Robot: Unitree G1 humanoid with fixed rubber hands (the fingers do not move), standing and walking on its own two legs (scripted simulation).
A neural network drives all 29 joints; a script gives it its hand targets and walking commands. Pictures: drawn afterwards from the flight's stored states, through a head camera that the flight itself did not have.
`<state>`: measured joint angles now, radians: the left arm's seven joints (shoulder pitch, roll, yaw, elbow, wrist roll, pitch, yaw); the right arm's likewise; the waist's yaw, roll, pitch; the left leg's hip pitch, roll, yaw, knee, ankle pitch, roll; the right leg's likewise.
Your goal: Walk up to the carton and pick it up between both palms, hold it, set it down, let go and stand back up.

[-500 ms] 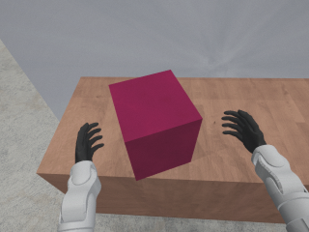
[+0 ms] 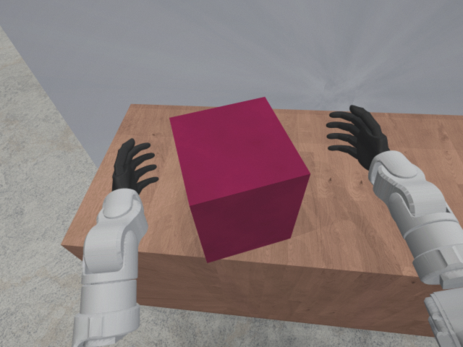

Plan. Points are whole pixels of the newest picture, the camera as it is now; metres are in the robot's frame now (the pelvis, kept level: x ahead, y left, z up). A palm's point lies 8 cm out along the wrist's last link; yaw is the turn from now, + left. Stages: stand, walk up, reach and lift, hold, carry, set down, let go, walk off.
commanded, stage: reach and lift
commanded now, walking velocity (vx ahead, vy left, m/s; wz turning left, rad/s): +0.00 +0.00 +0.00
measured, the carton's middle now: (234, 183) +0.43 +0.08 -0.02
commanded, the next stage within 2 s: none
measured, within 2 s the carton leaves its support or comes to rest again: neither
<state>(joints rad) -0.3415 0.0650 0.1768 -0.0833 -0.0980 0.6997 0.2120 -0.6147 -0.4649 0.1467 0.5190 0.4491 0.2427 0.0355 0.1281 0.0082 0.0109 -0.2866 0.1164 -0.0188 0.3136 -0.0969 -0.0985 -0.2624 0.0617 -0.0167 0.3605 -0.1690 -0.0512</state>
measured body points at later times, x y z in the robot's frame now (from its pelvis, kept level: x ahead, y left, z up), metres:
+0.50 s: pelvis +0.00 +0.01 +0.00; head +0.07 +0.01 +0.44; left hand +0.37 +0.25 +0.13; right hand +0.49 -0.12 +0.15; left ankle +0.03 +0.19 -0.74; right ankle +0.01 -0.08 -0.74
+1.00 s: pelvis +0.00 +0.01 +0.00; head +0.07 +0.01 +0.44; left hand +0.37 +0.25 +0.05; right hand +0.48 -0.11 +0.07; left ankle +0.03 +0.19 -0.74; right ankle +0.01 -0.08 -0.74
